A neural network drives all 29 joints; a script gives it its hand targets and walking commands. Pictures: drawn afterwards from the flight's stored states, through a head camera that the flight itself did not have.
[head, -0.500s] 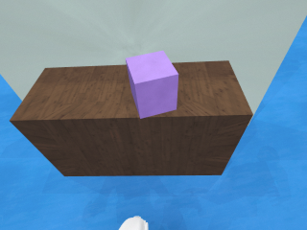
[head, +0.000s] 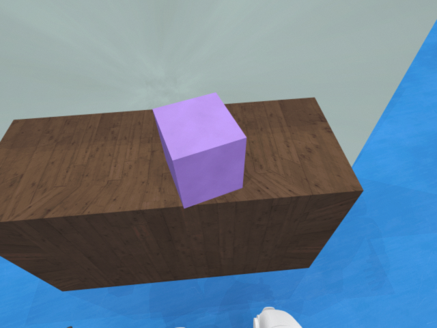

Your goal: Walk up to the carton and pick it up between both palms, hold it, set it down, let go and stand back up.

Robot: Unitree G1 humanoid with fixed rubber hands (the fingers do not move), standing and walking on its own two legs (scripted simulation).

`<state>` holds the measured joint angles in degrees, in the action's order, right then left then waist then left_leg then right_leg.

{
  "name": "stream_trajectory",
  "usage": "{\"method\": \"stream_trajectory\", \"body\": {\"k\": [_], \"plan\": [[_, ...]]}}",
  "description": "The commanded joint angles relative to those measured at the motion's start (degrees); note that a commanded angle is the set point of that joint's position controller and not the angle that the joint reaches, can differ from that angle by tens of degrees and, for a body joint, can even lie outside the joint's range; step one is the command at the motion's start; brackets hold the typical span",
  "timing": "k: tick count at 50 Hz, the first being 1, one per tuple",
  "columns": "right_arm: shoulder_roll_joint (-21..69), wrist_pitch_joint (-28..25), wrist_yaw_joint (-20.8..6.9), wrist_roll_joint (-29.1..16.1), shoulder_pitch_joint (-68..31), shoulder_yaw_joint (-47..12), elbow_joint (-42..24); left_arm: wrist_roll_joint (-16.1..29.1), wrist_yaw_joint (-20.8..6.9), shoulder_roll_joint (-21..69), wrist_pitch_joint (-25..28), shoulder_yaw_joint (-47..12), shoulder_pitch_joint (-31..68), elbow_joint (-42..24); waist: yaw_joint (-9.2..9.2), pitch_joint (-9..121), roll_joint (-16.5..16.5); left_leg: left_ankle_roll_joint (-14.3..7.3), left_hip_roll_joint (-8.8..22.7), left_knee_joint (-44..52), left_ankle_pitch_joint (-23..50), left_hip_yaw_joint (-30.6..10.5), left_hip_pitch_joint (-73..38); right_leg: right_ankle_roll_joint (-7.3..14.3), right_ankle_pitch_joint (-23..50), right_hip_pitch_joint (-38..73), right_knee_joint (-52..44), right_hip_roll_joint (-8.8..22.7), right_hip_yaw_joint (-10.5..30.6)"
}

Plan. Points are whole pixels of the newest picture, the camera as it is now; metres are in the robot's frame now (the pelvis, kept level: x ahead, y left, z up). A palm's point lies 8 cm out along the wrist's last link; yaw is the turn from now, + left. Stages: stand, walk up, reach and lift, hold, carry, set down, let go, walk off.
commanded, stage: walk up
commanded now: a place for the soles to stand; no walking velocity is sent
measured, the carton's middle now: (199, 150) +0.54 +0.03 -0.03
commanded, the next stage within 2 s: none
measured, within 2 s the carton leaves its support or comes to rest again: neither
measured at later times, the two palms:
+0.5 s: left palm out of the picture +0.16 +0.35 -0.11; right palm (376, 312) +0.16 -0.29 -0.10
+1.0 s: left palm (70, 287) +0.24 +0.30 -0.08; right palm (360, 277) +0.22 -0.27 -0.09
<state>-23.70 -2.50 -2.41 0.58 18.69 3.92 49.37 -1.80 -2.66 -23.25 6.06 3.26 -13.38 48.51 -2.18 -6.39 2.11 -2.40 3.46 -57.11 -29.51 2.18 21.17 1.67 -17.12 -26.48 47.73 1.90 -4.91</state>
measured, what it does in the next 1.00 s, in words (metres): walks ahead: left foot, then right foot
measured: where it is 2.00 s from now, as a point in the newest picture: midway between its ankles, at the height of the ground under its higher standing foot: outside the picture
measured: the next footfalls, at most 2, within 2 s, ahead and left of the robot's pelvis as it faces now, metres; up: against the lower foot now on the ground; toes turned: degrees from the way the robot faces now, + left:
left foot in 0.20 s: +0.18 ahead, +0.14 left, +0.00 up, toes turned +4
right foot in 0.48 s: +0.21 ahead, -0.10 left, +0.00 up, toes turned -3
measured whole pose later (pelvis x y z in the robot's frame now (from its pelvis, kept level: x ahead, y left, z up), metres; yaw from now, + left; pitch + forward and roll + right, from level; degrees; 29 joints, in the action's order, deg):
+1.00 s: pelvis +0.13 +0.02 +0.04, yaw +0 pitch -3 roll +0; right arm -18.6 -2.6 -0.1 0.1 3.2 0.4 65.0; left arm -0.3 -0.6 -19.1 1.5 -0.2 -1.4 64.9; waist -0.7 -4.7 -0.4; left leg 0.2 2.1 -32.5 -17.1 4.4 12.8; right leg 0.3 -14.8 -15.7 33.1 2.1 -3.5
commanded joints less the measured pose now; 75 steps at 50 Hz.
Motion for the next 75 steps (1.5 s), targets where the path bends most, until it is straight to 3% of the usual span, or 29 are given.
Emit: {"method": "stream_trajectory", "body": {"k": [1, 4, 6, 8, 10, 11, 12, 13, 14, 15, 18, 21, 23, 24, 25, 26, 27, 28, 30, 31, 32, 33, 34, 36, 37, 39, 43, 57, 75], "plan": [[-15.91, -2.35, 1.71, -0.13, -6.28, 3.72, -6.76, 1.82, 2.61, -21.37, 0.81, 6.99, -10.12, -3.54, 7.56, 6.29, -5.87, 0.11, 1.34, -15.47, -1.39, -5.46, 29.91, 18.48, -11.35, 27.72, -27.16, 25.26, 45.34], [-14.08, -2.48, 1.40, 0.35, -2.05, 3.43, -4.16, 1.48, 3.20, -18.77, 0.86, 6.04, -6.82, -4.05, 4.76, 4.81, -8.43, 0.78, 4.58, -6.18, -0.74, -5.36, 21.93, 16.27, 2.56, 17.70, -23.59, 20.82, 30.63], [-13.63, -2.27, 0.58, 0.21, -1.58, 3.88, -3.71, 0.81, 2.75, -19.22, 0.63, 5.73, -5.04, -4.85, 4.27, 5.17, -13.12, 0.87, 2.99, -0.18, 0.14, -2.31, 15.47, 15.43, -0.82, 12.04, -23.50, 18.50, 25.15], [-13.28, -2.15, 0.19, 0.10, -1.99, 4.22, -3.55, 0.54, 2.44, -19.32, 0.26, 5.13, -2.22, -5.68, 3.23, 5.58, -13.25, 0.26, 1.74, 5.13, 3.30, -0.24, 8.17, 14.51, -5.29, 5.78, -22.71, 17.57, 22.91], [-12.67, -2.58, 0.78, 0.29, 4.76, 4.60, -0.55, 0.85, 2.35, -16.44, -0.80, 3.30, 3.46, -6.36, -2.15, 6.04, -10.11, -0.47, -1.48, 14.86, 12.38, 2.21, -10.19, 10.18, -10.31, -8.47, -14.33, 12.12, 13.81], [-13.65, -2.86, 1.52, 0.66, 9.43, 5.31, 1.41, 0.64, 2.37, -12.71, -1.53, 2.00, 4.02, -6.12, -5.15, 6.62, -3.89, -0.65, -3.32, 17.44, 9.97, 1.87, -17.73, 7.31, -13.27, -14.99, -4.41, 8.52, 8.83], [-19.42, -3.21, 2.11, 1.22, 11.10, 6.38, 0.48, 1.42, 2.54, -8.87, -1.76, 0.77, 3.44, -6.93, -6.33, 5.42, 13.33, -5.74, 11.32, 35.06, -11.59, -27.23, -16.43, 2.75, -12.17, -22.66, 14.72, -0.34, -0.07], [-23.81, -3.26, 2.07, 0.10, 8.01, 6.82, -1.78, 1.22, 3.18, -13.44, -1.97, 2.17, 2.59, -5.98, -5.04, 4.35, 11.32, -12.63, 22.24, 43.81, -15.80, -47.55, -11.84, 0.84, -18.95, -23.05, 20.79, -2.12, 7.74], [-22.47, -3.10, 2.36, -0.57, 4.11, 6.45, -2.27, 1.08, 3.56, -17.06, -2.05, 2.59, 3.24, -4.30, -3.43, 2.33, 2.39, -14.45, 22.27, 43.11, -13.38, -45.86, -10.61, 0.27, -16.11, -21.85, 22.38, -0.24, 11.32], [-21.07, -3.10, 2.82, -0.31, 1.53, 5.61, -2.44, 1.20, 3.63, -16.52, -1.93, 2.58, 1.93, -2.89, -1.82, 0.59, 1.88, -14.67, 21.21, 39.33, -5.98, -39.90, -10.20, -0.06, -12.49, -22.23, 22.20, 1.57, 11.03], [-18.07, -3.08, 3.04, -0.04, -2.88, 4.69, -2.76, 0.39, 3.16, -15.36, -1.65, 2.71, -3.55, 1.30, 1.06, 2.86, 5.43, -12.90, 17.67, 32.46, 9.69, -26.09, -5.05, 0.57, -12.10, -12.44, 15.33, 4.14, 8.01], [-16.55, -3.06, 3.25, 0.26, -5.79, 3.78, -2.51, 0.74, 2.91, -12.74, -2.11, 2.63, -4.22, 2.56, 1.82, 3.75, 8.79, -11.70, 15.44, 28.16, 23.95, -18.63, 0.38, 0.98, -9.44, -2.70, 7.34, 3.35, 5.10], [-15.13, -2.62, 3.30, -0.32, -8.05, 2.84, -2.48, 0.77, 3.10, -12.18, -2.01, 2.74, -5.67, 4.01, 3.97, 6.70, 7.44, -7.94, 11.97, 22.35, 25.47, -11.81, 5.66, 2.14, -0.64, 9.28, -3.88, 1.49, 3.31], [-12.89, -2.24, 3.29, -0.54, -8.44, 2.08, -2.36, 0.50, 3.35, -13.02, -1.75, 3.08, -6.03, 4.40, 4.91, 7.43, 5.42, -4.88, 9.67, 18.35, 24.02, -8.87, 8.83, 2.79, 2.70, 14.08, -9.32, 1.11, 5.16], [-9.97, -1.85, 3.10, -0.72, -7.77, 1.24, -2.64, 0.03, 3.55, -16.76, -1.30, 3.77, -4.61, 3.47, 4.47, 8.62, -3.34, -0.90, 4.76, 10.89, 16.70, -4.73, 12.26, 5.11, 0.10, 14.33, -16.35, 8.96, 19.48], [-9.91, -1.27, 3.53, -1.25, -8.48, 1.49, -1.51, 0.59, 3.34, -19.36, -1.41, 3.96, -1.20, 3.07, 3.81, 10.02, -9.77, 1.14, -1.00, 3.99, 5.48, -1.29, 5.15, 11.96, 0.83, 7.35, -20.43, 16.79, 31.09], [-11.50, -1.00, 3.93, -1.61, -8.18, 2.00, -0.07, 0.85, 3.23, -18.87, -1.60, 3.38, 2.08, 2.05, 2.42, 9.29, -8.73, 1.01, -1.52, 5.16, 0.44, -1.86, 2.27, 13.70, 4.20, 5.96, -19.01, 17.47, 30.65], [-11.40, -1.31, 3.95, -1.59, -6.97, 1.97, 1.76, 1.17, 3.43, -17.94, -1.85, 2.83, 4.24, 2.18, 1.56, 9.29, -7.08, 0.57, -1.21, 9.75, 5.29, -2.45, -0.59, 12.34, 5.90, 4.44, -16.64, 15.68, 26.46], [-12.24, -2.10, 3.73, -0.88, -5.09, 2.08, 4.67, 1.48, 3.42, -14.09, -2.51, 1.23, 7.21, 2.86, -0.36, 8.86, -4.20, -1.34, 2.57, 19.11, 13.91, -7.19, -7.10, 5.59, 6.44, -1.32, -11.91, 9.41, 16.50], [-13.75, -2.47, 3.63, -0.57, -5.92, 2.26, 5.02, 1.66, 3.41, -12.33, -2.86, 0.65, 7.86, 3.43, -0.08, 8.67, -0.94, -3.87, 6.82, 23.72, 13.94, -13.84, -6.78, 2.33, 6.78, -1.27, -6.83, 5.23, 10.66], [-15.25, -2.61, 3.62, -0.52, -7.17, 2.32, 5.34, 1.67, 3.52, -11.96, -3.15, 0.78, 7.04, 4.65, 1.04, 8.62, 0.63, -6.51, 11.11, 26.61, 15.66, -18.83, -4.73, 0.64, 5.51, 1.85, -2.09, 2.41, 6.78], [-15.46, -2.63, 3.78, -0.60, -8.50, 2.11, 5.62, 1.69, 3.71, -12.23, -3.34, 0.84, 6.81, 5.51, 1.60, 7.89, -0.70, -7.80, 12.62, 26.93, 19.78, -20.06, -3.63, 0.46, 3.68, 3.43, -2.58, 1.75, 6.24], [-15.30, -2.55, 3.86, -0.57, -10.10, 1.88, 5.84, 1.73, 3.75, -12.09, -3.22, 0.83, 6.37, 6.45, 2.36, 8.01, -0.30, -7.24, 12.13, 26.06, 23.03, -18.02, -2.44, 0.60, 4.89, 6.29, -4.90, 2.09, 6.62], [-12.85, -2.31, 3.86, -0.90, -12.79, 1.00, 6.66, 1.61, 3.57, -12.27, -2.75, 0.86, 6.04, 7.81, 3.28, 9.65, 0.15, -2.99, 7.78, 23.91, 25.23, -10.90, 0.34, 2.27, 11.83, 13.25, -10.34, 4.64, 9.51], [-11.56, -2.06, 3.91, -0.98, -13.00, 0.55, 7.21, 1.68, 3.49, -12.71, -2.59, 0.95, 6.73, 8.10, 2.91, 10.56, -0.22, -1.14, 5.11, 23.00, 23.12, -7.72, -0.91, 3.69, 12.25, 13.40, -12.84, 6.72, 12.57], [-10.86, -1.64, 3.91, -1.03, -12.84, 0.40, 8.89, 1.76, 3.33, -12.69, -2.76, 0.50, 9.54, 8.71, 1.44, 10.23, -0.91, -0.33, 3.23, 23.63, 19.50, -5.35, -5.03, 4.56, 11.25, 10.06, -15.53, 8.56, 14.00], [-10.18, -1.55, 3.41, -0.82, -15.11, -0.02, 10.77, 1.47, 3.18, -10.99, -3.07, -0.35, 12.60, 10.82, 1.58, 10.09, -2.33, -1.43, 5.11, 29.11, 18.81, -6.79, -6.75, 2.07, 8.25, 11.69, -18.41, 6.37, 10.59], [-9.05, -1.10, 2.93, -0.32, -18.96, -1.42, 14.14, 1.46, 2.41, -9.02, -3.53, -0.63, 17.28, 14.57, 1.65, 9.35, -2.84, 0.67, 4.48, 39.69, 21.43, -4.10, -12.92, -0.29, 9.37, 18.36, -29.66, 6.54, 9.12], [-8.55, -0.39, 3.29, -0.22, -17.25, -1.09, 13.57, 1.35, 2.66, -8.84, -3.82, -0.02, 14.66, 14.99, 1.62, 8.78, -2.12, 1.35, 5.57, 41.72, 26.82, -2.99, -15.82, -0.76, 16.00, 21.24, -32.11, 5.93, 8.38]]}}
